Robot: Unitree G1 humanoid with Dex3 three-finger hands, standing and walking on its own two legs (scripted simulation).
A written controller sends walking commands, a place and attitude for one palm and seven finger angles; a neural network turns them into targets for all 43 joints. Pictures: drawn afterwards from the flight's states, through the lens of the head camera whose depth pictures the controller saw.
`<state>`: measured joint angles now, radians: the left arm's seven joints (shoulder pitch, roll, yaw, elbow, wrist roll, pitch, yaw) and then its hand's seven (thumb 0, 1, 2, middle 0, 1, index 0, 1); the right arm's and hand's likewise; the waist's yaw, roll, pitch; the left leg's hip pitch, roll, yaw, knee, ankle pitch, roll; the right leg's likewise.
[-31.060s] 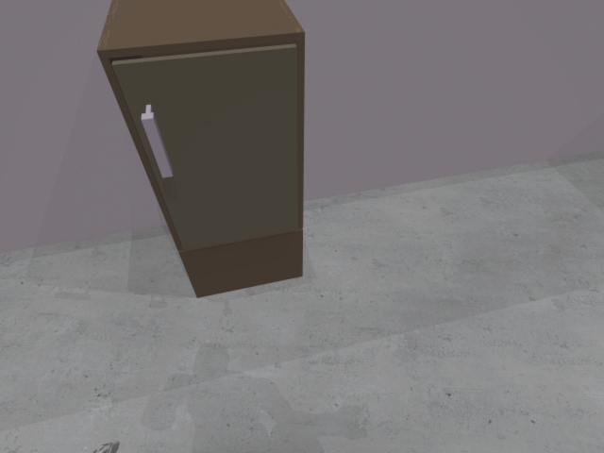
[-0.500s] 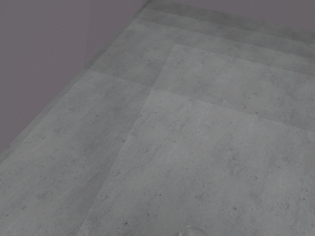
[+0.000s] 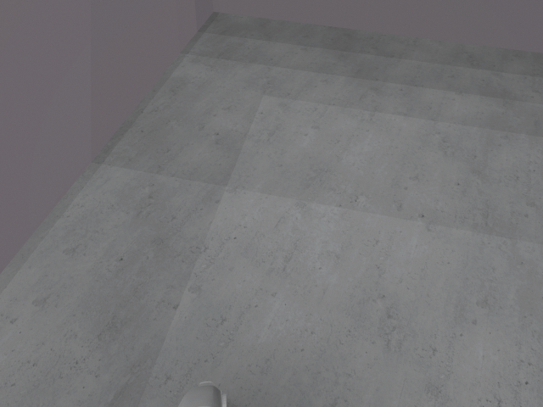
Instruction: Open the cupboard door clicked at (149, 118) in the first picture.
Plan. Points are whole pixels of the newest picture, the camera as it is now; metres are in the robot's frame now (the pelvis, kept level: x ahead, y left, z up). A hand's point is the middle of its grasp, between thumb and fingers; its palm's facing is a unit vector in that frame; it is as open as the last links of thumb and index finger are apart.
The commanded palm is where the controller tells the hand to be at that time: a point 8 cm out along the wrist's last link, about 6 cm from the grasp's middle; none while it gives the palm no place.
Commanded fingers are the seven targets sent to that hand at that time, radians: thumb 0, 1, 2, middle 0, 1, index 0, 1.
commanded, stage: walk to a spot facing it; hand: left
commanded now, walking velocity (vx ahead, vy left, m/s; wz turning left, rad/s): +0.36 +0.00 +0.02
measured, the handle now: out of the picture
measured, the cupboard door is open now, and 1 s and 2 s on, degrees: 46 46 46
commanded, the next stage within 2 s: turn to face it in 0.16 s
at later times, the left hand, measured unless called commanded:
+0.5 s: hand (186, 313) +0.31 +0.18 -0.17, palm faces +0.05 -0.97 -0.23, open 7.3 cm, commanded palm none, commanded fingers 0.00 0.90 0.90 -0.20 -0.30 -0.20 -0.30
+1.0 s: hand (180, 292) +0.34 +0.20 -0.16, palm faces +0.35 -0.89 -0.28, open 7.4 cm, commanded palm none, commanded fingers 0.00 0.90 0.90 -0.20 -0.30 -0.20 -0.30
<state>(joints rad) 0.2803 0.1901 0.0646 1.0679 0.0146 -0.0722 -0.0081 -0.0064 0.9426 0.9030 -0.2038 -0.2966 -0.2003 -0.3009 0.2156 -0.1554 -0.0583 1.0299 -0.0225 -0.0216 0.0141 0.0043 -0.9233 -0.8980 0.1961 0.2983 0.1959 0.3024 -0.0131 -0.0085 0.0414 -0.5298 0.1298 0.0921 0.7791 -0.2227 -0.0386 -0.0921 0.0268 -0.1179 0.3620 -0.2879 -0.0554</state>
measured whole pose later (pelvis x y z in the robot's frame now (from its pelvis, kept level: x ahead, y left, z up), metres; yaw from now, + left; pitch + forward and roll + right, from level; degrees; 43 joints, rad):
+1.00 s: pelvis +0.31 -0.04 -0.02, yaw +20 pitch +2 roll +1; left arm 0.14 0.24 0.07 0.88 0.01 0.02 0.00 0.01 0.91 0.90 -0.20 -0.30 -0.20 -0.30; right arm 0.17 -0.24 -0.07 0.91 -0.02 0.04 -0.01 0.00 -0.91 -0.90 0.20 0.30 0.20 0.30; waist -0.02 0.01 0.06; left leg -0.37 0.03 -0.04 0.59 -0.26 -0.04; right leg -0.34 -0.05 -0.05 0.64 -0.35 0.06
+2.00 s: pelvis +0.36 -0.10 -0.01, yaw +59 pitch +0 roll +2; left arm 0.19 0.20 0.04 0.86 0.03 0.01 0.01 0.01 0.90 0.90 -0.21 -0.30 -0.20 -0.30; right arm 0.14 -0.25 -0.08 0.92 -0.01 0.08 0.03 0.01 -0.91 -0.90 0.20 0.30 0.20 0.30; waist -0.01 -0.04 0.11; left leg -0.38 0.01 0.08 0.77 -0.43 -0.06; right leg -0.23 -0.15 -0.18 0.57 -0.33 0.02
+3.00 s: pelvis +0.40 -0.11 -0.01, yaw +93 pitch +1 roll -1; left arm 0.14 0.26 0.08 0.87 0.01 0.05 0.00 0.01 0.91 0.90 -0.20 -0.30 -0.20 -0.30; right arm 0.17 -0.22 -0.05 0.91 -0.03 0.05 0.00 0.00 -0.91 -0.90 0.20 0.30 0.20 0.30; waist -0.01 0.00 0.09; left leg -0.31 -0.02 -0.09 0.52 -0.23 0.00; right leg -0.41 -0.05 -0.01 0.82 -0.43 0.07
